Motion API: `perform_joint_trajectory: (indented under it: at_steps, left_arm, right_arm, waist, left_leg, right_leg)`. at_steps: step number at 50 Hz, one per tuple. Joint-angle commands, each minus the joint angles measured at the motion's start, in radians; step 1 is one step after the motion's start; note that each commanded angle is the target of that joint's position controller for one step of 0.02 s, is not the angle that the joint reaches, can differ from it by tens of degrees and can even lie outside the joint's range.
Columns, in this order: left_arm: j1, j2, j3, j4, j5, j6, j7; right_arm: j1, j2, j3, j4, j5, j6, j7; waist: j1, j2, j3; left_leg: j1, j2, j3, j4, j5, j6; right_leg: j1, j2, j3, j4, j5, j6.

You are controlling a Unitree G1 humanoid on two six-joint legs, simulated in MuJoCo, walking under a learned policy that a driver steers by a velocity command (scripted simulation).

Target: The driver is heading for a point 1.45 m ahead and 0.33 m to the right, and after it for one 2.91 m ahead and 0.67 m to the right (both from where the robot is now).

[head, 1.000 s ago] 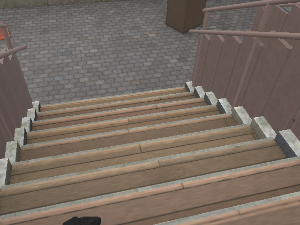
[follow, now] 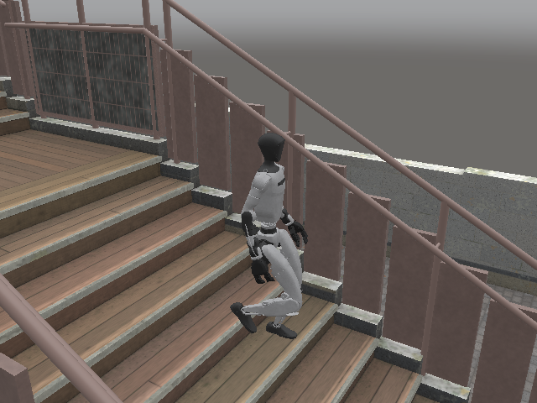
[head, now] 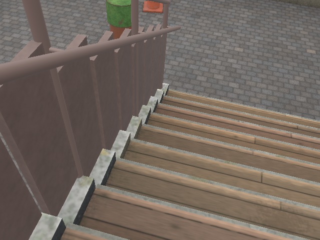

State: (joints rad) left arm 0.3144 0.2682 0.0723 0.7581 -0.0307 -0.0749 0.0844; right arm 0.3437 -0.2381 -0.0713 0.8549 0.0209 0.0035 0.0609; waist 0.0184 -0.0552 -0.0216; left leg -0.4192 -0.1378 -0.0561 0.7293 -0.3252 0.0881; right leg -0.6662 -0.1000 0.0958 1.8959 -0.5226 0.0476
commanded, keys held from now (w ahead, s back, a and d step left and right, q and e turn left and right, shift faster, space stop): w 0.12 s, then w+e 0.44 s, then e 0.44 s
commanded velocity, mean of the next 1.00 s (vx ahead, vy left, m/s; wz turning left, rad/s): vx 0.37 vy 0.00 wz -0.26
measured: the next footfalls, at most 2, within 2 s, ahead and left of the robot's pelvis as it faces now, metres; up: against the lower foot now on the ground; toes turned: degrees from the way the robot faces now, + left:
right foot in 0.50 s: +0.41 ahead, -0.02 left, -0.16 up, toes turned +8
left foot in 0.88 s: +0.69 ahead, +0.17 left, -0.32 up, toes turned -22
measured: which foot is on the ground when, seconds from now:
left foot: down 0.00-0.50, up 0.52-0.86, down 0.88-1.00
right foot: up 0.00-0.48, down 0.50-0.86, up 0.88-1.00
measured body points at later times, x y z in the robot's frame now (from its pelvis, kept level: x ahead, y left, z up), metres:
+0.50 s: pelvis +0.29 +0.04 -0.11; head +0.31 +0.06 +0.34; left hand +0.52 +0.25 -0.19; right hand +0.18 -0.20 -0.23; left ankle +0.05 +0.07 -0.66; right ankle +0.39 -0.03 -0.83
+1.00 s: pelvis +0.56 +0.11 -0.30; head +0.57 +0.12 +0.15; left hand +0.70 +0.32 -0.44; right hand +0.59 -0.15 -0.41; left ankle +0.65 +0.19 -1.03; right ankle +0.44 -0.02 -0.71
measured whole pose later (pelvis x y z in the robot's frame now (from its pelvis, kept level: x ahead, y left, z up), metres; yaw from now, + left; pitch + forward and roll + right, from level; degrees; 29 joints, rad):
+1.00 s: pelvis +0.56 +0.11 -0.30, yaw -18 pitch +1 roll +0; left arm 0.31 0.21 0.03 0.71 -0.04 0.05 0.02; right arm 0.26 -0.18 -0.03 0.76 0.00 -0.04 0.03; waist 0.04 -0.05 0.01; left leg -0.35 -0.06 -0.06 0.49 -0.14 0.02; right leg -0.75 0.18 0.19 2.18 -0.85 0.06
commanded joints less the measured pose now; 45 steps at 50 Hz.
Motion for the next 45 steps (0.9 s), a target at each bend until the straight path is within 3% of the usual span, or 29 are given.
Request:
perform_joint_trajectory:
  at_steps: [1, 4, 6, 7, 9, 13, 16, 20, 22, 24, 25, 26, 27, 28, 29, 30, 31, 32, 33, 34, 35, 36, 37, 39, 40, 41, 42, 44, 45]
  left_arm:
    - [0.037, 0.104, 0.020, -0.082, 0.022, -0.016, 0.013]
    - [-0.118, 0.017, 0.005, -0.127, 0.066, 0.007, -0.013]
    - [-0.131, 0.025, 0.009, -0.113, 0.047, -0.002, -0.048]
    - [-0.184, 0.069, 0.015, -0.134, 0.030, -0.022, -0.075]
    - [-0.314, 0.021, 0.006, -0.162, 0.048, -0.029, -0.100]
    - [-0.282, -0.019, 0.013, -0.169, 0.034, 0.024, -0.122]
    - [-0.338, -0.033, 0.001, -0.181, 0.016, 0.017, -0.128]
    - [-0.504, -0.067, -0.028, -0.220, -0.007, -0.025, -0.161]
    - [-0.415, -0.075, -0.036, -0.191, -0.008, -0.035, -0.169]
    - [0.031, -0.005, 0.001, -0.048, 0.012, -0.020, -0.164]
    - [0.402, 0.011, 0.021, 0.067, 0.000, 0.003, -0.145]
    - [0.504, 0.036, 0.002, 0.127, 0.010, 0.011, -0.129]
    - [0.428, 0.081, -0.001, 0.091, 0.037, 0.024, -0.108]
    - [0.342, 0.083, -0.003, 0.051, 0.055, 0.032, -0.091]
    - [0.189, 0.097, 0.006, 0.006, 0.046, 0.024, -0.083]
    - [0.011, 0.142, 0.024, -0.039, 0.046, 0.045, -0.074]
    - [-0.051, 0.091, 0.004, -0.080, 0.051, 0.032, -0.070]
    - [-0.090, 0.079, -0.005, -0.101, 0.038, 0.015, -0.055]
    - [-0.075, 0.064, -0.002, -0.102, 0.028, 0.023, -0.039]
    - [-0.071, 0.074, 0.004, -0.093, 0.037, 0.036, -0.021]
    - [-0.125, 0.094, 0.010, -0.098, 0.046, 0.052, -0.006]
    - [-0.060, 0.049, 0.004, -0.057, 0.017, 0.037, 0.009]
    - [-0.040, 0.034, 0.002, -0.056, -0.027, 0.036, 0.011]
    - [0.070, -0.012, -0.009, -0.027, -0.088, 0.059, 0.033]
    - [0.157, -0.023, -0.013, 0.011, -0.055, 0.062, 0.043]
    - [0.165, -0.025, -0.013, 0.003, -0.033, 0.081, 0.046]
    - [0.162, -0.083, -0.027, -0.008, -0.037, 0.081, 0.011]
    - [0.165, -0.090, -0.038, -0.028, -0.030, 0.081, -0.044]
    - [0.109, -0.086, -0.041, -0.033, -0.019, 0.074, -0.071]
  right_arm:
    - [-0.101, -0.098, -0.011, -0.089, -0.018, -0.073, -0.014]
    - [0.072, -0.011, 0.023, -0.020, -0.018, -0.053, -0.106]
    - [0.133, -0.084, 0.001, -0.020, -0.018, -0.033, -0.140]
    - [0.178, -0.072, 0.010, 0.001, -0.014, -0.040, -0.150]
    - [0.255, -0.023, 0.027, 0.029, 0.010, -0.045, -0.165]
    - [0.264, -0.004, 0.046, 0.042, -0.003, -0.020, -0.163]
    - [0.344, -0.029, 0.023, 0.054, -0.009, -0.024, -0.170]
    - [0.459, 0.015, 0.011, 0.097, 0.029, -0.036, -0.207]
    - [0.360, 0.008, 0.016, 0.061, 0.008, -0.022, -0.209]
    - [0.136, -0.080, -0.005, -0.009, -0.017, -0.040, -0.174]
    - [-0.022, -0.161, -0.030, -0.027, -0.050, -0.072, -0.138]
    - [0.051, -0.119, -0.016, -0.093, -0.078, -0.100, -0.122]
    - [0.160, -0.110, -0.002, -0.122, -0.018, -0.128, -0.101]
    - [0.119, -0.076, 0.009, -0.142, -0.005, -0.139, -0.087]
    - [0.119, -0.062, 0.012, -0.136, -0.008, -0.131, -0.095]
    - [0.106, -0.041, 0.020, -0.160, -0.019, -0.123, -0.113]
    - [0.025, -0.074, -0.002, -0.157, -0.017, -0.105, -0.124]
    - [-0.088, -0.108, -0.005, -0.209, -0.042, -0.100, -0.145]
    - [-0.122, -0.088, -0.008, -0.210, -0.086, -0.106, -0.148]
    - [-0.111, -0.023, 0.008, -0.223, -0.096, -0.116, -0.132]
    - [0.029, -0.005, 0.007, -0.162, -0.074, -0.125, -0.100]
    - [0.038, -0.053, -0.010, -0.157, -0.068, -0.131, -0.085]
    - [0.027, -0.042, -0.012, -0.175, -0.066, -0.116, -0.082]
    - [-0.167, 0.016, 0.028, -0.275, -0.052, -0.086, -0.102]
    - [-0.291, 0.025, 0.034, -0.316, -0.038, -0.084, -0.086]
    - [-0.271, 0.025, 0.034, -0.348, -0.028, -0.066, -0.074]
    - [-0.074, 0.024, 0.005, -0.266, 0.009, -0.065, -0.053]
    - [0.152, -0.069, -0.037, -0.176, -0.033, -0.063, -0.040]
    - [0.307, -0.120, -0.038, -0.154, -0.036, -0.058, -0.041]
  waist:
    - [0.094, 0.054, 0.019]
    - [0.025, 0.174, 0.024]
    - [0.020, 0.143, -0.033]
    - [0.000, 0.076, -0.036]
    - [-0.073, 0.124, 0.023]
    - [-0.048, 0.210, 0.028]
    - [-0.099, 0.161, 0.110]
    - [-0.194, 0.102, 0.191]
    - [-0.142, 0.118, 0.142]
    - [0.072, 0.107, -0.029]
    - [0.333, -0.212, -0.080]
    - [0.261, -0.310, -0.198]
    - [0.165, -0.259, -0.333]
    - [0.122, -0.041, -0.256]
    - [0.034, 0.190, -0.181]
    - [-0.059, 0.231, -0.095]
    - [-0.090, 0.285, 0.040]
    - [-0.101, 0.309, 0.155]
    - [-0.078, 0.258, 0.122]
    - [-0.083, 0.172, 0.039]
    - [-0.147, 0.042, -0.058]
    - [-0.111, 0.040, -0.062]
    - [-0.093, 0.035, -0.081]
    - [-0.031, 0.119, 0.054]
    - [0.033, 0.094, 0.066]
    - [0.038, -0.032, 0.046]
    - [-0.009, -0.127, -0.020]
    - [-0.039, 0.000, -0.124]
    - [-0.143, 0.152, -0.193]
  left_leg:
    - [0.208, 0.404, -0.701, -0.331, -0.085, 0.055]
    - [0.081, 0.252, -0.444, -0.306, 0.366, 0.053]
    - [0.109, 0.224, -0.375, -0.236, 0.665, 0.026]
    - [0.189, 0.199, -0.316, -0.209, 0.497, -0.012]
    - [0.094, 0.143, -0.255, -0.223, 0.323, -0.060]
    - [0.074, 0.136, -0.261, -0.105, 0.454, -0.080]
    - [0.264, 0.165, -0.284, 0.008, 0.524, -0.087]
    - [0.497, 0.188, -0.253, 0.135, 0.643, -0.102]
    - [0.300, 0.176, -0.200, 0.213, 0.805, -0.097]
    - [-0.135, 0.182, -0.135, 0.597, 1.023, -0.136]
    - [-0.385, 0.031, 0.013, 1.192, 0.469, -0.228]
    - [-0.731, -0.019, 0.002, 1.524, -0.539, -0.291]
    - [-0.846, 0.078, -0.178, 1.523, -0.557, -0.280]
    - [-0.894, 0.108, -0.153, 1.463, -0.535, -0.256]
    - [-0.873, 0.157, -0.156, 1.291, -0.411, -0.200]
    - [-0.755, 0.166, -0.123, 1.129, -0.275, -0.159]
    - [-0.658, 0.204, -0.158, 0.916, -0.105, -0.135]
    - [-0.492, 0.208, -0.129, 0.565, 0.075, -0.156]
    - [-0.286, 0.180, -0.064, 0.352, 0.231, -0.164]
    - [-0.025, 0.151, -0.027, 0.298, 0.386, -0.158]
    - [0.206, 0.107, 0.003, 0.411, 0.669, -0.143]
    - [0.127, 0.106, -0.070, 0.273, 0.852, -0.130]
    - [0.121, 0.081, -0.082, 0.141, 0.795, -0.126]
    - [0.074, 0.091, -0.084, -0.272, 0.805, -0.150]
    - [0.071, 0.088, -0.110, -0.371, 0.880, -0.162]
    - [0.040, 0.179, -0.234, -0.555, 0.993, -0.138]
    - [0.127, 0.232, -0.198, -0.670, 1.032, -0.104]
    - [0.599, 0.354, -0.146, -0.509, 1.331, -0.065]
    - [0.865, 0.426, -0.152, -0.233, 1.693, -0.055]
  right_leg:
    - [-0.401, -0.053, 0.140, -0.314, 0.350, -0.059]
    - [-0.243, -0.016, 0.044, -0.672, 0.596, 0.000]
    - [-0.176, 0.035, 0.000, -0.699, 0.714, -0.006]
    - [-0.208, 0.036, 0.048, -0.914, 0.847, -0.036]
    - [-0.047, 0.098, -0.003, -1.174, 1.074, -0.052]
    - [0.088, 0.178, 0.044, -1.174, 1.024, -0.073]
    - [-0.112, 0.236, 0.153, -1.222, 0.907, -0.110]
    - [-0.331, 0.240, 0.126, -1.357, 0.879, -0.079]
    - [-0.034, 0.236, 0.021, -1.391, 0.864, -0.082]
    - [0.632, 0.198, -0.087, -1.341, 0.864, -0.155]
    - [1.007, 0.116, -0.009, -1.566, 1.174, -0.288]
    - [1.358, -0.053, 0.282, -1.276, 1.311, -0.431]
    - [1.450, -0.195, 0.475, -1.243, 1.331, -0.567]
    - [1.305, -0.227, 0.497, -1.303, 1.338, -0.583]
    - [1.114, -0.206, 0.507, -1.351, 1.017, -0.554]
    - [0.770, -0.191, 0.637, -1.450, 0.703, -0.540]
    - [0.457, -0.160, 0.625, -1.517, 0.679, -0.481]
    - [0.172, -0.024, 0.500, -1.543, 0.715, -0.408]
    - [0.038, 0.093, 0.388, -1.482, 0.846, -0.361]
    - [-0.077, 0.137, 0.301, -1.454, 0.995, -0.328]
    - [-0.161, 0.162, 0.244, -1.367, 1.079, -0.304]
    - [-0.067, 0.223, 0.237, -1.277, 0.803, -0.280]
    - [0.030, 0.233, 0.281, -1.242, 0.706, -0.268]
    - [0.088, 0.294, 0.300, -1.133, 0.272, -0.210]
    - [0.183, 0.296, 0.329, -1.118, 0.151, -0.194]
    - [0.346, 0.299, 0.343, -1.002, 0.121, -0.191]
    - [0.448, 0.263, 0.301, -0.853, 0.176, -0.155]
    - [0.114, 0.275, 0.243, -0.479, -0.008, -0.107]
    - [-0.159, 0.343, 0.136, -0.152, -0.506, -0.065]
